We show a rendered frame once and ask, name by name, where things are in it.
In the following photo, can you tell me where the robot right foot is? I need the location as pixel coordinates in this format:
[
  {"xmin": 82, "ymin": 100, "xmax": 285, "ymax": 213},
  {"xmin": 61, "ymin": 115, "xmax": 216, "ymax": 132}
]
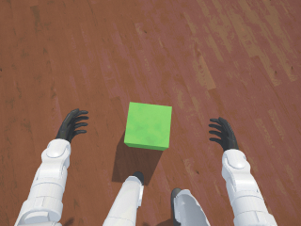
[{"xmin": 170, "ymin": 187, "xmax": 182, "ymax": 226}]

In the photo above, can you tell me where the robot right thigh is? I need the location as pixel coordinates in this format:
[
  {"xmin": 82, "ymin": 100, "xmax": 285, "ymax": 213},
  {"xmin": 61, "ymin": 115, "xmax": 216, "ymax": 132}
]
[{"xmin": 174, "ymin": 194, "xmax": 211, "ymax": 226}]

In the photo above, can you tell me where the left robot hand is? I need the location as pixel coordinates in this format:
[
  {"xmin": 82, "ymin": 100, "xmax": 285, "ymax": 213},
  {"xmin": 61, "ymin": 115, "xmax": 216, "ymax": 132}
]
[{"xmin": 55, "ymin": 108, "xmax": 89, "ymax": 144}]

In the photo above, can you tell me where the right robot hand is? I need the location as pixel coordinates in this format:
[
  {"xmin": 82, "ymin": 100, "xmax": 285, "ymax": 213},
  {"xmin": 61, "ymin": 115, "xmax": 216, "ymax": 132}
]
[{"xmin": 209, "ymin": 117, "xmax": 239, "ymax": 152}]

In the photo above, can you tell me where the left robot forearm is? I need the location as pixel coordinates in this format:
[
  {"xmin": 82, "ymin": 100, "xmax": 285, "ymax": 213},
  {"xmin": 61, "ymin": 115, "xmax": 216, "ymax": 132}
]
[{"xmin": 14, "ymin": 138, "xmax": 71, "ymax": 226}]

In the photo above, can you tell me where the right robot forearm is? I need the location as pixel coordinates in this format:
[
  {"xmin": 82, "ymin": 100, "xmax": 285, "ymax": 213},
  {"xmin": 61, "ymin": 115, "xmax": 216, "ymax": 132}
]
[{"xmin": 221, "ymin": 149, "xmax": 277, "ymax": 226}]

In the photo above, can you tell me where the carton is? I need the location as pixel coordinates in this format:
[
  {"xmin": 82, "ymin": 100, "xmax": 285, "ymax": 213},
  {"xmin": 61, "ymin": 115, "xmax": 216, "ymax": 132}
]
[{"xmin": 124, "ymin": 102, "xmax": 172, "ymax": 151}]

